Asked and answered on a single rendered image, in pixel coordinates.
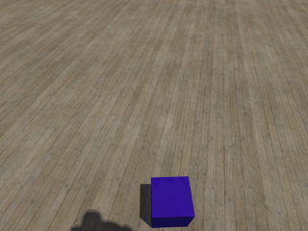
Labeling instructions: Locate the carton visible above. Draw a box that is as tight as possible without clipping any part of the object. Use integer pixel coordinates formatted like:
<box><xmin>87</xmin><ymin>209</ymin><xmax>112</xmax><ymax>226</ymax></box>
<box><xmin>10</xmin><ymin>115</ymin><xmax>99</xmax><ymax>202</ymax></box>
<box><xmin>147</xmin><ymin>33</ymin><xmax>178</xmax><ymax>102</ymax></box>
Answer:
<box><xmin>151</xmin><ymin>176</ymin><xmax>195</xmax><ymax>228</ymax></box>

